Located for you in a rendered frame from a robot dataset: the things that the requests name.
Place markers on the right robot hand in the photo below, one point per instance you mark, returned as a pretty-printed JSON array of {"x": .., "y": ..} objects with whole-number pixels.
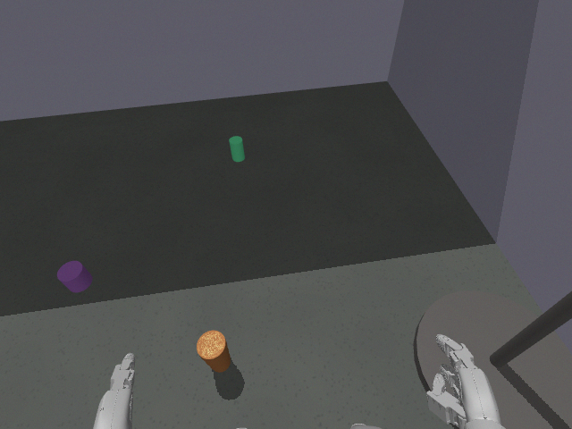
[{"x": 474, "y": 398}]

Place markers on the coat stand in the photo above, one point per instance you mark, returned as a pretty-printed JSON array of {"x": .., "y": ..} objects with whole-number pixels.
[{"x": 527, "y": 364}]

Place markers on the left robot hand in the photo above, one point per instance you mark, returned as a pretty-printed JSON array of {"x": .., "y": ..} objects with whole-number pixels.
[{"x": 115, "y": 408}]

